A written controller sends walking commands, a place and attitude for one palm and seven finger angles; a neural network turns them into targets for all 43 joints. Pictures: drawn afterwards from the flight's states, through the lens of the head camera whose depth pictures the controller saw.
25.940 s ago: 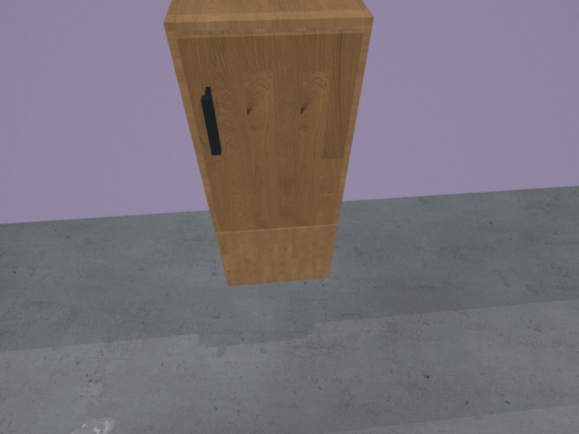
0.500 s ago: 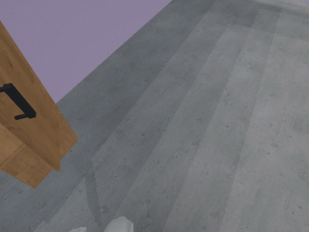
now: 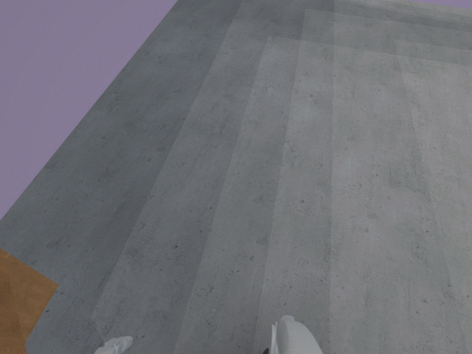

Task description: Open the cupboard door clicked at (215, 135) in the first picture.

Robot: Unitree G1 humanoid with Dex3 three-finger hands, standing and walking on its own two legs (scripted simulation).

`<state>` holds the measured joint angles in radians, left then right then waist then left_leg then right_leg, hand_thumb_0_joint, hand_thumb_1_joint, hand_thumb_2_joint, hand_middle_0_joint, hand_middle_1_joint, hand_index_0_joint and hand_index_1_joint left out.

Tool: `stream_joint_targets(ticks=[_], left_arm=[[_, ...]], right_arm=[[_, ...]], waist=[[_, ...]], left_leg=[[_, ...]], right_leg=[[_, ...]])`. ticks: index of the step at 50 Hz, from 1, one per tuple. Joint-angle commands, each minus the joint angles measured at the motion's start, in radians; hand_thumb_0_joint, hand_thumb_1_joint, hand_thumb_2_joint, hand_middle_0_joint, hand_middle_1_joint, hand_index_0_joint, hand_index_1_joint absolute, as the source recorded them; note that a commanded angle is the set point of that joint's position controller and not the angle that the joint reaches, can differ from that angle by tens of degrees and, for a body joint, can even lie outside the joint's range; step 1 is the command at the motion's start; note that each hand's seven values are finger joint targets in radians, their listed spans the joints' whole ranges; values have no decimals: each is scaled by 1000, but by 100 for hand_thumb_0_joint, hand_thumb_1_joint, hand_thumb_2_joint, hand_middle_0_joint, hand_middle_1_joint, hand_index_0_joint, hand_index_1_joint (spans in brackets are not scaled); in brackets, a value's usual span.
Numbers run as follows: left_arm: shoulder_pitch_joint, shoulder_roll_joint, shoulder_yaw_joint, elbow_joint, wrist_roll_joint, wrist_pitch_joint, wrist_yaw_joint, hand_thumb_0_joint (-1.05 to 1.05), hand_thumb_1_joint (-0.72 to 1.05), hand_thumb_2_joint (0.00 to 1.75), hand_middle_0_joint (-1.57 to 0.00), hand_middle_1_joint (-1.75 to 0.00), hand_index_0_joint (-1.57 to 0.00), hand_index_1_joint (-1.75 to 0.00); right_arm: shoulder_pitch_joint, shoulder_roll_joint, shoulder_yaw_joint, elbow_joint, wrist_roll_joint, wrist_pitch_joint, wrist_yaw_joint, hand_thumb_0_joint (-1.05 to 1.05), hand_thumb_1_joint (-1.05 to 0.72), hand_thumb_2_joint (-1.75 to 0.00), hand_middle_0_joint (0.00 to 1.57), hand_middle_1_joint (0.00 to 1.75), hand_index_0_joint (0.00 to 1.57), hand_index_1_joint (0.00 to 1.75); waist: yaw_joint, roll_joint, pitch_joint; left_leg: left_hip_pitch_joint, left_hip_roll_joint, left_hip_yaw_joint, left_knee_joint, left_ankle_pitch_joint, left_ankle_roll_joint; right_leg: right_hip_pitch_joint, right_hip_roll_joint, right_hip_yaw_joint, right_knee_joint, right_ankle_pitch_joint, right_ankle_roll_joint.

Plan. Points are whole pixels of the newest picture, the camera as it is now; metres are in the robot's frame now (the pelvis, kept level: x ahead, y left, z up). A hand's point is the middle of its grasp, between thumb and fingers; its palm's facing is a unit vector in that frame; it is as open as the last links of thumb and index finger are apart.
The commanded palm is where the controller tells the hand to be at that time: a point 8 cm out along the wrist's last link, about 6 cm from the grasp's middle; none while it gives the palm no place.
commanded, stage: walk to a spot facing it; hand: left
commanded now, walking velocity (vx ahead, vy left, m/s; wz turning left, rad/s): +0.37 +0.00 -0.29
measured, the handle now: out of the picture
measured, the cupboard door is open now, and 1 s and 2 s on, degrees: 47 47 47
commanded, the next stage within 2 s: turn to face it in 1.50 s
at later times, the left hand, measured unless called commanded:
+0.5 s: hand (180, 286) +0.27 +0.13 -0.17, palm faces -0.04 -0.97 -0.23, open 7.2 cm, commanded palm none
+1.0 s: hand (194, 174) +0.57 +0.13 -0.17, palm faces -0.12 -0.97 -0.19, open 7.3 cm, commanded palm none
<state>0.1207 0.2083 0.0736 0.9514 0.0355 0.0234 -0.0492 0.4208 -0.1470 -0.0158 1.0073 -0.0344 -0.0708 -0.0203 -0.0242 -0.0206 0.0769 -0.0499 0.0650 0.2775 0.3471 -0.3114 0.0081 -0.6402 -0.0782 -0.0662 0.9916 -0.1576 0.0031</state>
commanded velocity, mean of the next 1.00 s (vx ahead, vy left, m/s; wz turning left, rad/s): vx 0.38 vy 0.00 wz -0.13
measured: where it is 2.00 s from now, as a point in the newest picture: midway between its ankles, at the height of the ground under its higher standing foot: (271, 195)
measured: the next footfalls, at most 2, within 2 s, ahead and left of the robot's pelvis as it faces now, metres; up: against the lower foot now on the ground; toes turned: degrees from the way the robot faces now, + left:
right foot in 0.18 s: +0.20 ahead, -0.12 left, +0.00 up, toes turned -10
left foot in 0.70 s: +0.51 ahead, +0.03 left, +0.00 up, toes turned +0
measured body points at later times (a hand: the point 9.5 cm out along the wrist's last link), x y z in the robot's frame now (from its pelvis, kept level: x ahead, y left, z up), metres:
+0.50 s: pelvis +0.24 -0.06 +0.00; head +0.26 -0.07 +0.45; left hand +0.27 +0.18 -0.15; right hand +0.28 -0.31 -0.15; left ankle +0.35 +0.08 -0.68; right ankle +0.16 -0.11 -0.74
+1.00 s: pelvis +0.48 -0.05 +0.00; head +0.51 -0.04 +0.45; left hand +0.57 +0.18 -0.15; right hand +0.42 -0.28 -0.15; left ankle +0.47 +0.03 -0.74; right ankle +0.53 -0.22 -0.67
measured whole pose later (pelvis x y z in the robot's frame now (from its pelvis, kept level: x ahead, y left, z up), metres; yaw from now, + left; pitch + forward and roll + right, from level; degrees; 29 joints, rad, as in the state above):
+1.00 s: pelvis +0.48 -0.05 +0.00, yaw -10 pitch +0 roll +0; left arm 0.21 0.19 0.07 1.03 0.03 -0.01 -0.02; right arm 0.36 -0.17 -0.05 1.08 -0.02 -0.07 -0.02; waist 0.01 -0.02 0.04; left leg -0.12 0.00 0.20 0.34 -0.24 0.06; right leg -0.63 -0.12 -0.02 1.01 -0.13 0.01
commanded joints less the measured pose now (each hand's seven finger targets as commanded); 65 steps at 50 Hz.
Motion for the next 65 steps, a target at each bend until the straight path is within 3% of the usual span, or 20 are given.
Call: stream_joint_targets(ticks=[1,5,7,8,9,11,15,30,33,34,35,36,39,45,56,59,60,61,62,65], left_arm=[[-170,-17,-18,-100,-6,-34,-8,0,90,90,-20,-30,-20,-30],[-79,12,-10,-70,-9,-45,5,0,90,90,-20,-30,-20,-30],[225,79,15,26,-5,-69,19,0,90,90,-20,-30,-20,-30],[373,187,44,67,-2,-78,37,0,90,90,-20,-30,-20,-30],[397,254,54,85,-27,-73,47,0,90,90,-20,-30,-20,-30],[257,178,30,53,-36,-72,58,0,90,90,-20,-30,-20,-30],[128,53,-6,39,-23,-99,56,0,90,90,-20,-30,-20,-30],[333,79,-21,148,-19,-121,70,0,90,90,-20,-30,-20,-30],[295,103,-14,150,-21,-120,69,0,90,90,-20,-30,-20,-30],[290,85,-11,131,-29,-119,65,0,90,90,-20,-30,-20,-30],[349,26,-19,109,-42,-119,52,0,90,90,-20,-30,-20,-30],[288,38,-17,82,-31,-126,56,0,90,90,-20,-30,-20,-30],[191,6,-11,77,-8,-93,38,0,90,90,-20,-30,-20,-30],[215,-50,-9,73,-1,-42,25,0,90,90,-20,-30,-20,-30],[-104,-1,-26,-28,-9,-63,12,0,90,90,-20,-30,-20,-30],[172,64,-7,58,-8,-88,24,0,90,90,-20,-30,-20,-30],[358,156,21,114,-3,-98,39,0,90,90,-20,-30,-20,-30],[443,240,40,140,-17,-96,48,0,90,90,-20,-30,-20,-30],[408,226,39,133,-28,-95,55,0,90,90,-20,-30,-20,-30],[229,76,-4,92,-26,-100,65,0,90,90,-20,-30,-20,-30]], right_arm=[[142,-131,-19,9,-2,-5,-8,0,-90,-90,20,30,20,30],[141,-163,-22,44,-2,5,-10,0,-90,-90,20,30,20,30],[66,-187,-27,33,15,5,-3,0,-90,-90,20,30,20,30],[80,-134,-24,12,34,2,9,0,-90,-90,20,30,20,30],[51,-90,-27,-15,39,2,2,0,-90,-90,20,30,20,30],[-71,-94,-44,-26,28,8,4,0,-90,-90,20,30,20,30],[30,-24,-37,43,8,50,12,0,-90,-90,20,30,20,30],[-417,-75,-38,-91,18,28,47,0,-90,-90,20,30,20,30],[-172,-125,-51,-14,9,16,26,0,-90,-90,20,30,20,30],[-2,-196,-68,27,-4,12,14,0,-90,-90,20,30,20,30],[114,-303,-94,47,-20,7,5,0,-90,-90,20,30,20,30],[106,-302,-87,44,3,19,4,0,-90,-90,20,30,20,30],[-94,-155,-52,-14,5,-2,-2,0,-90,-90,20,30,20,30],[-69,-112,-43,10,15,-20,0,0,-90,-90,20,30,20,30],[158,-133,-25,104,0,-6,3,0,-90,-90,20,30,20,30],[120,-145,-25,113,14,-2,5,0,-90,-90,20,30,20,30],[93,-117,-25,91,30,-8,15,0,-90,-90,20,30,20,30],[98,-72,-22,62,34,-13,9,0,-90,-90,20,30,20,30],[13,-105,-32,54,34,-8,9,0,-90,-90,20,30,20,30],[-72,-35,-35,48,21,15,12,0,-90,-90,20,30,20,30]], waist=[[-44,147,50],[17,143,-14],[160,97,-178],[209,-103,-298],[181,-193,-313],[122,-73,-133],[-16,-57,-27],[40,-62,50],[-81,-46,-56],[-148,31,-162],[-143,258,-313],[-120,207,-290],[-17,88,-18],[53,86,-12],[-35,105,29],[99,62,-134],[176,-70,-259],[170,-252,-330],[176,-223,-309],[62,-29,-62]], left_leg=[[46,263,-89,-127,492,87],[58,281,-57,36,854,75],[-82,217,-18,385,843,23],[-373,101,11,704,341,-18],[-596,-17,-91,1014,-316,-45],[-654,70,-257,1061,-118,-30],[-466,103,-234,804,18,-51],[-513,-6,-157,349,103,-6],[-132,-85,-113,207,133,38],[142,43,-269,174,176,94],[370,358,-684,100,227,236],[259,433,-780,-17,194,278],[-150,316,-569,-147,-44,165],[-215,208,-274,-216,118,133],[21,233,-185,-120,460,121],[-71,177,-132,229,686,64],[-326,94,-68,492,446,21],[-585,-38,-88,836,-291,-21],[-643,1,-229,976,-255,-6],[-595,92,-270,891,-41,-17]], right_leg=[[-11,4,-41,-223,15,-33],[235,77,-90,-315,-86,-95],[672,90,-71,-442,-25,-132],[970,-157,253,-501,-22,-220],[1030,-375,604,-623,177,-316],[749,-311,478,-680,157,-265],[411,-156,169,-779,149,-178],[692,-167,141,-706,646,-161],[593,-118,77,-414,804,-112],[398,-68,54,-177,564,-78],[147,84,-19,220,-98,-40],[78,91,70,393,-375,-59],[18,-24,113,405,-164,-34],[50,-55,71,132,10,6],[116,12,-50,-349,-18,-43],[580,58,-60,-493,5,-96],[896,-145,181,-510,7,-167],[1073,-396,537,-602,174,-278],[996,-383,537,-638,209,-268],[611,-273,209,-709,295,-179]])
